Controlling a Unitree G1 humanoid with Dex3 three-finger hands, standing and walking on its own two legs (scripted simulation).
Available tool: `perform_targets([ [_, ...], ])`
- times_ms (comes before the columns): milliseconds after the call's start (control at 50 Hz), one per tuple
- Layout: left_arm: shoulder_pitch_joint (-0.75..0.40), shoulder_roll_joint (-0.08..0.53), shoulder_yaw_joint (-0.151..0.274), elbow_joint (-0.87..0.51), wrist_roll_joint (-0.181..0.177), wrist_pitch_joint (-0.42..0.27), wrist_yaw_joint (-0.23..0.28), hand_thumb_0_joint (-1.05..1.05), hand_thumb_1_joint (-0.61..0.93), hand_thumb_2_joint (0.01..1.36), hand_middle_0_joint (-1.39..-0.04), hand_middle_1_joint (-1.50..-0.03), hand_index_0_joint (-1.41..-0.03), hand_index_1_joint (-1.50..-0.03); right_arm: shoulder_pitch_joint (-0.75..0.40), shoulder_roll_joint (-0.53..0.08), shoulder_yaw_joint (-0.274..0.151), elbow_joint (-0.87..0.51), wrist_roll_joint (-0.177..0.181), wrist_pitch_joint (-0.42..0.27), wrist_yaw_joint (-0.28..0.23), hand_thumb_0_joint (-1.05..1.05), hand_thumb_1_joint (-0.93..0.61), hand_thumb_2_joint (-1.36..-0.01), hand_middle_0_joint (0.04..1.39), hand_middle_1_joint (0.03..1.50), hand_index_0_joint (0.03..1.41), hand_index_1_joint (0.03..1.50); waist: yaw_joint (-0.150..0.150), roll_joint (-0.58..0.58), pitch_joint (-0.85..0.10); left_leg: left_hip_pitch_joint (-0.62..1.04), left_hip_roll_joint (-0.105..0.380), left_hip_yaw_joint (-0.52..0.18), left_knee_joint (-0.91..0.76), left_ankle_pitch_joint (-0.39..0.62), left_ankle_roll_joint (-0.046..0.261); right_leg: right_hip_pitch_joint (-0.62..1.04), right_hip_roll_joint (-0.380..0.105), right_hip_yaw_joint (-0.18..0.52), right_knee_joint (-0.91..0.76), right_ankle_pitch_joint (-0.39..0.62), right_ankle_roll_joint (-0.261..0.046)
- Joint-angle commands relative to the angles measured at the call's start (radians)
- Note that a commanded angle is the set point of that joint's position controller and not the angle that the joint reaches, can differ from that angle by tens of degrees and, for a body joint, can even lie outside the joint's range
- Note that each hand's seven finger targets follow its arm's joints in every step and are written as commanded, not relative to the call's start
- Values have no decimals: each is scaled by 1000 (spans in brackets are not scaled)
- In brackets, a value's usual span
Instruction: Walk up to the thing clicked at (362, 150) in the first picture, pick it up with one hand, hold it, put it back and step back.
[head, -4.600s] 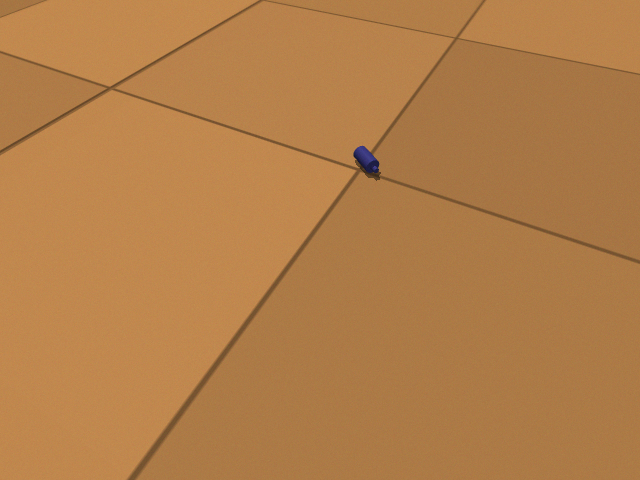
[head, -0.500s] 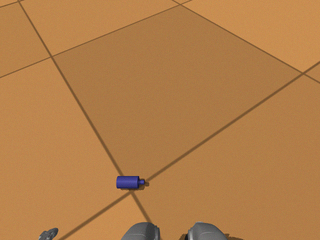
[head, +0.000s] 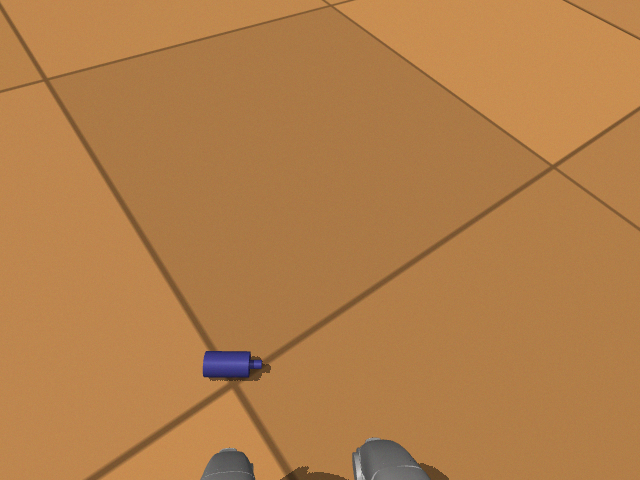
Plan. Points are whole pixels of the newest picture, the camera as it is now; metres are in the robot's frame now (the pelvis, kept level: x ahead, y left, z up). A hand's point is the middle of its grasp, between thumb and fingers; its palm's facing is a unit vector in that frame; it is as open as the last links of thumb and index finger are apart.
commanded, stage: walk up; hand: left
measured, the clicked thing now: (233, 364) +0.47 +0.20 -0.71
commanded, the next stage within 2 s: stand in 1.96 s
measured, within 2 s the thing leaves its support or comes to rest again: neither
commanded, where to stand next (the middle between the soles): +0.10 -0.04 m, yaw +2 degrees
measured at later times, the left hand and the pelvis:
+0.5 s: hand out of the picture +0.11 +0.22 -0.14, palm faces +0.03 -0.93 -0.36, open 7.4 cm; pelvis +0.02 -0.05 +0.01, yaw +1 degrees
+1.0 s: hand out of the picture +0.10 +0.20 -0.12, palm faces +0.03 -0.94 -0.35, open 7.4 cm; pelvis +0.01 -0.06 +0.03, yaw +3 degrees
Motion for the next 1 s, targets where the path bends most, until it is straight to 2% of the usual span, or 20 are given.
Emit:
perform_targets([
  [0, -6, 124, 30, -78, -5, -51, 13, 0, 900, 900, -200, -300, -200, -300, 45, -316, -81, -66, -3, -12, -6, 0, -900, -900, 200, 300, 200, 300, -37, 385, -169, 167, 183, -224, -205, 220, 275, -2, -4, -97, -181, -91, -13],
  [60, 138, 127, 44, 2, 0, -71, 25, 0, 900, 900, -200, -300, -200, -300, -47, -259, -50, -83, 13, 8, 7, 0, -900, -900, 200, 300, 200, 300, 55, 259, -180, -38, 83, -86, 11, 195, 174, 286, 46, -147, -501, 147, -33],
  [80, 171, 198, 66, 4, 16, -77, 32, 0, 900, 900, -200, -300, -200, -300, -20, -189, -26, -88, 21, 14, 2, 0, -900, -900, 200, 300, 200, 300, 81, 48, -164, -182, 0, -25, 222, 64, 123, 350, -53, 56, -599, 57, -72],
  [100, 95, 284, 75, -47, 21, -82, 33, 0, 900, 900, -200, -300, -200, -300, -27, -129, -6, -100, 35, 15, -10, 0, -900, -900, 200, 300, 200, 300, 64, -161, -92, -355, -136, 13, 318, -300, 73, 269, -253, 432, -720, -4, -169],
  [120, 13, 324, 67, -71, 21, -80, 32, 0, 900, 900, -200, -300, -200, -300, -101, -220, -39, -89, 32, 18, -27, 0, -900, -900, 200, 300, 200, 300, 66, -109, -72, -258, -117, -94, 377, -345, 78, 129, -320, 513, -752, -21, -278],
  [140, -21, 294, 62, -82, 10, -76, 31, 0, 900, 900, -200, -300, -200, -300, -74, -252, -50, -62, 30, 10, -25, 0, -900, -900, 200, 300, 200, 300, 40, -100, -41, -203, -85, -76, 372, -304, 81, 73, -315, 453, -734, -18, -281],
  [180, -57, 187, 36, -83, 4, -85, 40, 0, 900, 900, -200, -300, -200, -300, 11, -227, -36, 5, 46, 5, -7, 0, -900, -900, 200, 300, 200, 300, -4, -42, -60, -213, -94, -69, 339, -199, 82, 196, -176, 194, -599, 189, -221],
  [260, -44, 179, 20, -63, -8, -108, 49, 0, 900, 900, -200, -300, -200, -300, 17, -187, -14, 33, 42, -11, 16, 0, -900, -900, 200, 300, 200, 300, 0, -93, -136, -34, -89, 14, 79, -135, 73, 183, -190, 145, -526, 375, -230],
  [320, -95, 122, -9, -54, -44, -107, 54, 0, 900, 900, -200, -300, -200, -300, 74, -167, -15, 73, 24, -29, 21, 0, -900, -900, 200, 300, 200, 300, -57, 9, -175, 203, -102, -19, -250, 158, 87, 123, -158, 32, -324, 546, -151],
  [340, -64, 67, -30, -58, -54, -111, 59, 0, 900, 900, -200, -300, -200, -300, 51, -205, -23, 59, 9, -35, 20, 0, -900, -900, 200, 300, 200, 300, -40, 144, -220, 278, 26, -251, -319, 305, 135, 60, -97, -23, -187, 459, -90],
  [360, -34, 22, -45, -44, -66, -109, 61, 0, 900, 900, -200, -300, -200, -300, -36, -246, -22, 28, 7, -38, 24, 0, -900, -900, 200, 300, 200, 300, 6, 242, -198, 308, 167, -473, -355, 391, 205, -43, 9, -88, -176, 102, -34],
  [380, -27, 95, -29, -12, -61, -104, 76, 0, 900, 900, -200, -300, -200, -300, -74, -299, -26, 27, 22, -32, 31, 0, -900, -900, 200, 300, 200, 300, -5, 266, -191, 216, 269, -568, -342, 347, 337, 29, -8, -47, -166, -122, -39],
  [400, -18, 114, -29, 16, -56, -110, 80, 0, 900, 900, -200, -300, -200, -300, -125, -276, -26, 27, 23, -28, 33, 0, -900, -900, 200, 300, 200, 300, 23, 229, -152, 129, 262, -538, -332, 358, 352, 93, -37, -37, -201, -59, -41],
  [440, -43, 96, -28, 37, -46, -126, 70, 0, 900, 900, -200, -300, -200, -300, -167, -198, 3, 30, 25, -19, 37, 0, -900, -900, 200, 300, 200, 300, 34, 184, -150, 96, 109, -255, -258, 426, 217, 200, -29, -63, -407, 131, -50],
  [480, -46, 125, -27, 48, -45, -144, 68, 0, 900, 900, -200, -300, -200, -300, -164, -170, 12, 49, 43, -13, 42, 0, -900, -900, 200, 300, 200, 300, 24, 170, -185, 92, 3, -128, -168, 470, 115, 290, -66, -1, -507, 447, -70],
  [500, -66, 137, -30, 50, -43, -146, 70, 0, 900, 900, -200, -300, -200, -300, -156, -164, 14, 61, 46, -7, 44, 0, -900, -900, 200, 300, 200, 300, 11, 162, -190, 93, -22, -109, -163, 414, 98, 295, -94, 30, -530, 483, -82],
  [540, -119, 170, -36, 61, -35, -151, 73, 0, 900, 900, -200, -300, -200, -300, -135, -143, 8, 77, 42, 12, 53, 0, -900, -900, 200, 300, 200, 300, -34, 115, -181, 127, -50, -90, -194, 196, 95, 223, -151, 86, -556, 363, -112],
  [580, -162, 136, -50, 64, -37, -146, 67, 0, 900, 900, -200, -300, -200, -300, -160, -146, 4, 102, 32, 18, 58, 0, -900, -900, 200, 300, 200, 300, -37, 99, -165, 206, -32, -114, -253, 110, 105, 138, -118, 49, -584, 244, -80],
  [740, -209, 131, -57, 133, -30, -159, 71, 0, 900, 900, -200, -300, -200, -300, -249, -129, 24, 152, 39, 27, 75, 0, -900, -900, 200, 300, 200, 300, -27, 40, -186, 233, -37, -84, -286, 209, 86, 244, -130, 32, -685, 343, -59],
  [980, -234, 114, -57, 195, -31, -146, 59, 0, 900, 900, -200, -300, -200, -300, -284, -135, 28, 212, 27, 30, 81, 0, -900, -900, 200, 300, 200, 300, -9, 113, -139, 202, -19, -123, -440, 84, 67, 308, -96, -9, -789, 184, -36],
])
